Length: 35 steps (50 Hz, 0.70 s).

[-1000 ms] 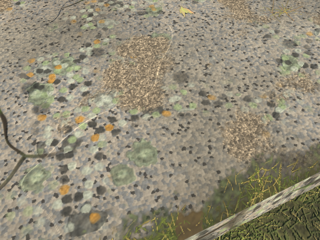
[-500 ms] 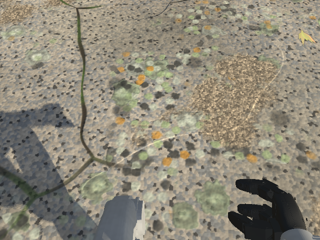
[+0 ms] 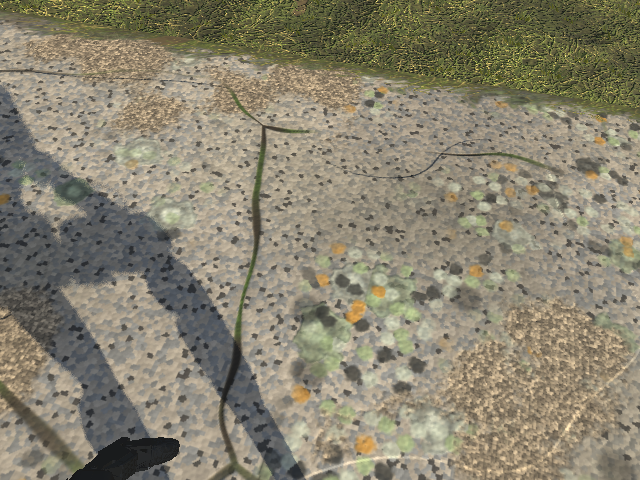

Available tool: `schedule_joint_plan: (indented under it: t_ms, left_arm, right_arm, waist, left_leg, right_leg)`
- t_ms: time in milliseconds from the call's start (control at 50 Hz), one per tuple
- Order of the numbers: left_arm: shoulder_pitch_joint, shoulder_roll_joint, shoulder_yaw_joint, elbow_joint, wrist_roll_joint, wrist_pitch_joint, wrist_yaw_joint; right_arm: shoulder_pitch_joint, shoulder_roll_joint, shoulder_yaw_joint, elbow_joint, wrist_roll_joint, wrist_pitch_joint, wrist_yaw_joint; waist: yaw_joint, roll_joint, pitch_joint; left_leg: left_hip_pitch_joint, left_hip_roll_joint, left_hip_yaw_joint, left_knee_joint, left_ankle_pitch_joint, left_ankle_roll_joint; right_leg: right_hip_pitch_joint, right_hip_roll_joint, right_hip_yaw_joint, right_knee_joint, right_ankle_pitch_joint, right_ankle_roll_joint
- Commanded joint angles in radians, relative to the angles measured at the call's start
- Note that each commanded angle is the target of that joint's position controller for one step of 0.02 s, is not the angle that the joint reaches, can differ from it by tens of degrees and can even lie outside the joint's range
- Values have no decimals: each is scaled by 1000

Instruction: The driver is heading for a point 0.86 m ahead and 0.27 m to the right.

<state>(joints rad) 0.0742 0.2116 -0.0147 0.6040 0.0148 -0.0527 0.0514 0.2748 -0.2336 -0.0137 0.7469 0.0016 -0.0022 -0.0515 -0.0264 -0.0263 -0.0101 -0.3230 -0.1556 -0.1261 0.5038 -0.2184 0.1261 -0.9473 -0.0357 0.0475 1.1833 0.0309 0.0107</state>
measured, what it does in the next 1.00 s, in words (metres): walks ahead, turning right: right foot, then left foot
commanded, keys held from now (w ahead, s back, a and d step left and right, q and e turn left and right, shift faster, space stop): e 0.88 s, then no key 0.12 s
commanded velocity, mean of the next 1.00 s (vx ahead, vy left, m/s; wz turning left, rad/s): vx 0.01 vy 0.00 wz -0.42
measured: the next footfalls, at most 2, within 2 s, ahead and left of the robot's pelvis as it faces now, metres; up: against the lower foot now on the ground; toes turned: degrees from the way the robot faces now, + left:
right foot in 0.34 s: +0.19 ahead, -0.16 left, +0.00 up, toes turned -7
left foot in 0.78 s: +0.29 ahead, +0.04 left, +0.00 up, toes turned -30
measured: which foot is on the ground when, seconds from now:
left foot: down 0.00-0.34, up 0.36-0.76, down 0.78-1.00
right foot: up 0.00-0.32, down 0.34-0.78, up 0.80-1.00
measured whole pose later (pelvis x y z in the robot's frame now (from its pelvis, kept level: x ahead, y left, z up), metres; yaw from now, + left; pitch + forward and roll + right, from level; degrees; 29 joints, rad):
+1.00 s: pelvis +0.19 -0.03 +0.00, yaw -31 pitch +1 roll -1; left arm 0.21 0.32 0.09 0.61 -0.02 0.06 0.04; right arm 0.17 -0.21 -0.03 0.65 -0.01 0.00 -0.06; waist -0.02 -0.06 0.02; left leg -0.27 0.01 0.01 0.47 -0.23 0.03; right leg -0.55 0.05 0.10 1.23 -0.43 0.10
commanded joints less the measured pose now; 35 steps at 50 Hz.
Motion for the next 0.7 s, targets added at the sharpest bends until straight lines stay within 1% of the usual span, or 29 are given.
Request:
schedule_joint_plan:
  t_ms: [20,40,80,100,140,180,220,260,280,300,320,340,360,380,400,420,440,460,480,500,520,540,560,600,640,660,700]
  left_arm:
    - [-32,25,7,-31,-22,8,-16]
    - [-35,34,14,-24,-25,13,-25]
    - [-43,60,29,-14,-30,16,-39]
    - [-53,78,38,-13,-32,16,-46]
    - [-72,98,48,-22,-36,12,-58]
    - [-71,96,53,-24,-37,12,-71]
    - [-61,86,54,-27,-39,11,-82]
    - [-22,90,59,-21,-40,12,-86]
    - [10,101,65,-16,-40,12,-86]
    - [60,109,71,-2,-40,10,-84]
    - [145,148,86,11,-35,4,-73]
    - [243,239,111,7,-26,5,-56]
    - [231,305,122,-9,5,10,-45]
    - [238,202,103,-23,-3,17,-33]
    - [157,183,102,-47,-9,23,-21]
    - [111,174,100,-66,-18,34,-15]
    - [84,172,97,-83,-31,43,-11]
    - [79,175,95,-85,-34,48,-10]
    - [82,181,97,-86,-30,54,-12]
    - [94,187,100,-85,-25,58,-12]
    - [108,193,103,-83,-22,62,-11]
    - [116,203,108,-83,-20,65,-9]
    - [123,212,113,-83,-22,70,-6]
    - [122,221,117,-86,-24,76,-5]
    - [120,217,117,-92,-23,82,-7]
    - [109,219,120,-100,-23,83,-8]
    - [103,210,120,-106,-26,87,-11]
  right_arm:
    - [17,-72,-9,-52,-11,-2,-32]
    - [28,-76,-10,-42,-16,-7,-30]
    - [29,-92,-18,-29,-20,-7,-21]
    - [29,-109,-24,-25,-20,-4,-18]
    - [24,-129,-34,-28,-17,9,-18]
    - [-1,-132,-37,-42,-11,25,-16]
    - [-36,-144,-40,-60,-8,37,-18]
    - [-61,-161,-44,-71,1,44,-18]
    - [-66,-167,-47,-73,10,46,-18]
    - [-76,-175,-49,-73,20,43,-19]
    - [-86,-182,-52,-74,20,29,-16]
    - [-102,-158,-42,-101,-12,8,-7]
    - [-94,-91,-22,-141,-46,-14,0]
    - [-81,-144,-30,-113,-41,-25,22]
    - [-121,-148,-34,-121,-10,-25,31]
    - [-139,-135,-31,-119,-6,-21,28]
    - [-153,-142,-36,-127,-13,-13,22]
    - [-152,-134,-37,-136,-7,-10,21]
    - [-143,-119,-34,-137,-4,-7,18]
    - [-131,-105,-31,-136,0,-6,13]
    - [-127,-101,-31,-132,2,-5,6]
    - [-132,-95,-29,-130,2,-6,-2]
    - [-140,-92,-28,-131,0,-7,-6]
    - [-158,-94,-32,-134,-2,-8,-6]
    - [-172,-99,-37,-139,1,-11,-3]
    - [-180,-104,-41,-141,5,-15,0]
    - [-184,-108,-47,-143,15,-28,7]
  waist:
    - [-26,119,-149]
    - [-37,126,-120]
    - [-53,137,-74]
    - [-62,135,-58]
    - [-74,120,-24]
    - [-70,98,-15]
    - [-61,82,-11]
    - [-40,85,-42]
    - [-22,84,-64]
    - [14,79,-91]
    - [66,76,-127]
    - [102,-32,-222]
    - [54,-283,-261]
    - [87,-146,-339]
    - [70,-85,-220]
    - [53,-8,-160]
    - [46,16,-117]
    - [25,-11,-96]
    - [18,-40,-90]
    - [13,-65,-100]
    - [16,-82,-108]
    - [20,-84,-119]
    - [24,-88,-130]
    - [28,-105,-135]
    - [34,-128,-136]
    - [35,-132,-131]
    - [40,-153,-128]
  left_leg:
    - [280,252,-101,-125,646,-120]
    - [294,278,-103,-142,647,-108]
    - [330,317,-96,-154,673,-76]
    - [356,332,-97,-151,695,-54]
    - [409,358,-103,-136,753,-7]
    - [437,372,-103,-108,811,33]
    - [423,364,-86,-80,869,51]
    - [410,332,-56,-13,1029,44]
    - [415,315,-44,43,1099,35]
    - [405,290,-22,110,1118,15]
    - [313,253,2,207,1023,-29]
    - [93,173,39,427,580,-78]
    - [-269,-24,100,727,-388,-172]
    - [-240,50,-28,849,-407,-176]
    - [-303,80,-16,887,-352,-188]
    - [-335,102,4,852,-300,-189]
    - [-344,114,12,812,-259,-198]
    - [-307,120,20,760,-237,-205]
    - [-285,109,39,713,-222,-214]
    - [-271,103,52,657,-216,-223]
    - [-265,100,59,605,-212,-232]
    - [-257,101,64,549,-202,-239]
    - [-236,102,62,501,-182,-243]
    - [-193,101,55,423,-145,-242]
    - [-156,95,48,362,-129,-233]
    - [-144,92,42,324,-128,-227]
    - [-116,92,33,227,-133,-213]
  right_leg:
    - [71,-19,-8,-226,41,16]
    - [83,-22,0,-268,20,11]
    - [118,-27,8,-338,-49,6]
    - [123,-22,6,-346,-101,6]
    - [112,-13,0,-356,-214,8]
    - [141,-10,-16,-365,-312,11]
    - [213,1,-53,-414,-364,9]
    - [337,46,-103,-508,-378,-11]
    - [398,73,-122,-574,-343,-23]
    - [485,92,-129,-685,-246,-42]
    - [659,68,-67,-793,-69,-79]
    - [933,-102,166,-778,258,-165]
    - [1123,-375,529,-748,739,-405]
    - [1091,-342,505,-759,631,-404]
    - [1015,-280,390,-756,521,-357]
    - [946,-211,323,-775,385,-302]
    - [888,-181,303,-795,312,-278]
    - [824,-148,286,-814,283,-267]
    - [792,-126,277,-822,287,-264]
    - [784,-114,270,-821,310,-263]
    - [784,-108,272,-815,334,-262]
    - [787,-103,274,-806,340,-259]
    - [778,-96,281,-797,321,-253]
    - [747,-86,305,-787,252,-239]
    - [727,-86,348,-784,194,-235]
    - [726,-89,375,-778,177,-232]
    - [753,-93,424,-758,174,-221]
